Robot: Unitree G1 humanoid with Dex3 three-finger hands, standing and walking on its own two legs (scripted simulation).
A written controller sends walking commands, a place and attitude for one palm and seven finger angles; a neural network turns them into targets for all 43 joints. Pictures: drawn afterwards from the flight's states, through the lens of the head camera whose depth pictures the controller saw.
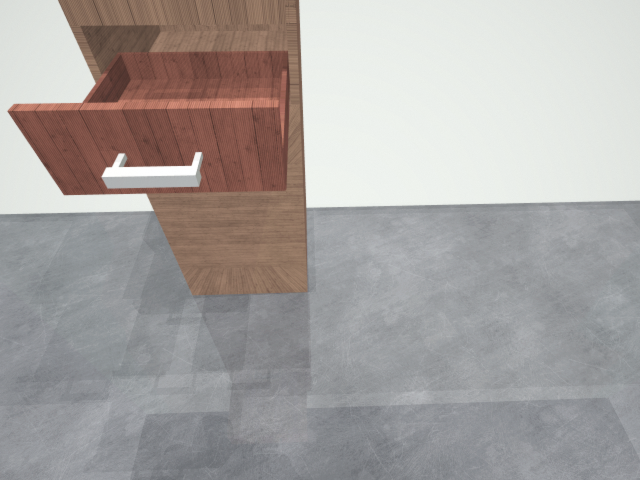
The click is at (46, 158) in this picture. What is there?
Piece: drawer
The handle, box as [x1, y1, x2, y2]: [102, 152, 202, 188]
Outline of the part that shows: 201,152 195,153 191,166 124,167 123,165 126,160 126,156 124,153 119,153 113,165 111,167 106,167 102,175 102,178 108,188 198,186 200,180 199,167 202,159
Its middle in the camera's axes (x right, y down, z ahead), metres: -0.26 -0.11 +0.60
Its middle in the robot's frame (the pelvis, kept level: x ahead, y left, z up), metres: +0.53 +0.28 +0.09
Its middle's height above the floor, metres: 0.88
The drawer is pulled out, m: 0.30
